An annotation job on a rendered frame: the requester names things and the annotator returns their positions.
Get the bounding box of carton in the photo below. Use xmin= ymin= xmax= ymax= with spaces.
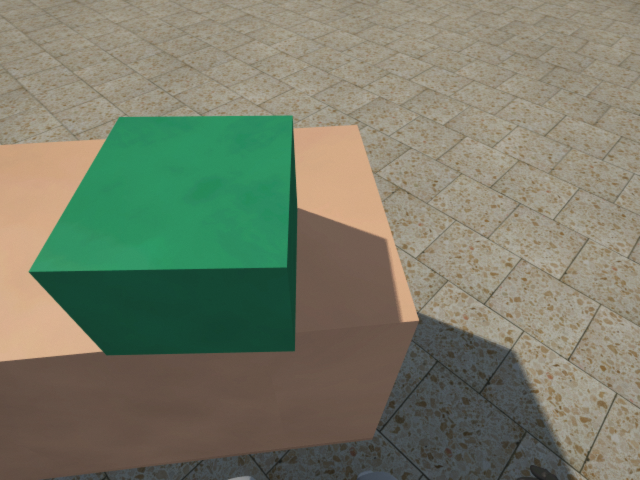
xmin=29 ymin=115 xmax=297 ymax=355

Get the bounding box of pedestal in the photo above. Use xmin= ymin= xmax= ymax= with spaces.
xmin=0 ymin=125 xmax=419 ymax=480

